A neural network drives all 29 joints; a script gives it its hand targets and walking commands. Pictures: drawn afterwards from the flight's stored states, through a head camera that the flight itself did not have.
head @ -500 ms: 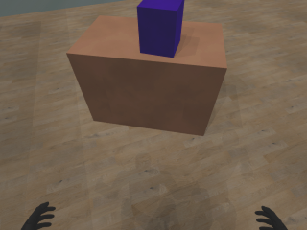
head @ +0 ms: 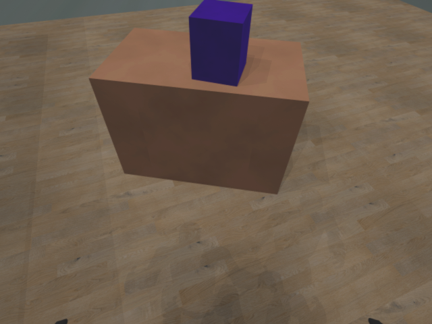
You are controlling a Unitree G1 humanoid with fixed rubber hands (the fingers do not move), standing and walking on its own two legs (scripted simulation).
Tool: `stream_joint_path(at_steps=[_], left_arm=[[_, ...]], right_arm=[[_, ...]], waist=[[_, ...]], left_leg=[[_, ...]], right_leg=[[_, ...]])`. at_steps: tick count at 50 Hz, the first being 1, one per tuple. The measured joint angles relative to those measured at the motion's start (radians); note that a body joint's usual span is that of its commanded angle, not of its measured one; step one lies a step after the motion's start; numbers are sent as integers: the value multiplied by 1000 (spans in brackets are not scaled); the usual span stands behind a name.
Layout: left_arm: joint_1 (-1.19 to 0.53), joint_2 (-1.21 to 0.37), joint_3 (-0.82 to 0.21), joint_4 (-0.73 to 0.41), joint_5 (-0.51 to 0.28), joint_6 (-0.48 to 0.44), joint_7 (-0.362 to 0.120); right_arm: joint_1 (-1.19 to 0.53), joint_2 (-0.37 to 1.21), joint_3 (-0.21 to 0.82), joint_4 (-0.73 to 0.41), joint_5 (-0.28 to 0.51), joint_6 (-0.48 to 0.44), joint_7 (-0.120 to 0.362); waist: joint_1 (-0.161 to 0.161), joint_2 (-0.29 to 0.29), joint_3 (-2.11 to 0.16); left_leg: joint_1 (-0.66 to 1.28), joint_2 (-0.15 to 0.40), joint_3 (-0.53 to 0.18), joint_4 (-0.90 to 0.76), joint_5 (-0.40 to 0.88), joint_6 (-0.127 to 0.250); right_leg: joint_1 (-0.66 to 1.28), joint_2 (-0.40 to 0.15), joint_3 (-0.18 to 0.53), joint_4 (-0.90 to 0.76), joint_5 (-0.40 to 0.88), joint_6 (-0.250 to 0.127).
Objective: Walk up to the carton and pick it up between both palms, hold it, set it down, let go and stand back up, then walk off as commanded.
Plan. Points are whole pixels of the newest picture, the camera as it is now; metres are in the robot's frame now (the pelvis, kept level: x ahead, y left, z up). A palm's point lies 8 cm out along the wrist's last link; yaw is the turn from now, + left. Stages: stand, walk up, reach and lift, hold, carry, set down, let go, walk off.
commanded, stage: stand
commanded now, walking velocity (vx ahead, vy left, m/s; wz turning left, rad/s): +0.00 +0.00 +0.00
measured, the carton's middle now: (221, 43) +1.15 -0.02 -0.01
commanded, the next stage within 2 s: none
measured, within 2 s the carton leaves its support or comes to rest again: neither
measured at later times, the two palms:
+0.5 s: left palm out of the picture +0.09 +0.33 -0.10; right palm out of the picture +0.08 -0.31 -0.11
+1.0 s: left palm out of the picture +0.12 +0.32 -0.10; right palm out of the picture +0.08 -0.32 -0.11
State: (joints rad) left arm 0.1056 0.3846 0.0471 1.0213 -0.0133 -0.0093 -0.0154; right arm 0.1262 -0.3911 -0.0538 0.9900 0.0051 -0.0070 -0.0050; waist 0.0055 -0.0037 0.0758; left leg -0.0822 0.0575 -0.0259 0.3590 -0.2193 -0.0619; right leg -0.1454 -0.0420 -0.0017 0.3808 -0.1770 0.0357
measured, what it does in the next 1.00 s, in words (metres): stands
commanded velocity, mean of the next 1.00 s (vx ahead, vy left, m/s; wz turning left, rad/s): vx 0.00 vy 0.00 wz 0.00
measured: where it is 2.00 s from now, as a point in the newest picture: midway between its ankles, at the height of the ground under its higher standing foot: outside the picture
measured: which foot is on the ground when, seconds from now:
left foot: down 0.00-1.00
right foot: down 0.00-1.00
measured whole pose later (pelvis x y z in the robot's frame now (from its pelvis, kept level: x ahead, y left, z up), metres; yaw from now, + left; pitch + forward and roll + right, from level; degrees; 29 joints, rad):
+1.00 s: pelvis +0.02 +0.00 +0.00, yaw -1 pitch -2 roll +0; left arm 0.07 0.39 0.03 1.10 -0.01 -0.01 0.00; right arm 0.14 -0.40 -0.05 1.06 0.01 -0.01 -0.01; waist -0.01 0.01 0.07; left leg -0.04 0.06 0.00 0.30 -0.21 -0.06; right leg -0.12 -0.05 0.00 0.34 -0.17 0.04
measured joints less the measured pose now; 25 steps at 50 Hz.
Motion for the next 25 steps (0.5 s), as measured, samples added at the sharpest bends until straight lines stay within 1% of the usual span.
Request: stream_joint_path(at_steps=[6,12,18,25], left_arm=[[8,16,-4,31,3,0,2],[-5,20,-9,48,3,-4,5],[-3,18,-12,60,9,1,7],[-5,19,-12,80,3,-2,14]], right_arm=[[3,-3,-1,22,-1,0,11],[3,-8,-3,45,-1,-4,5],[0,-5,1,48,-2,-4,5],[2,-4,1,56,-4,-5,1]], waist=[[6,1,-1],[5,-2,-7],[-5,2,-2],[-5,10,5]], left_leg=[[7,-3,10,-13,7,6],[2,-10,10,-14,9,12],[3,-16,15,-18,7,17],[9,-15,17,-23,1,17]], right_leg=[[8,-4,8,-22,15,7],[8,-12,6,-31,19,14],[4,-19,9,-28,14,19],[11,-20,6,-33,9,20]])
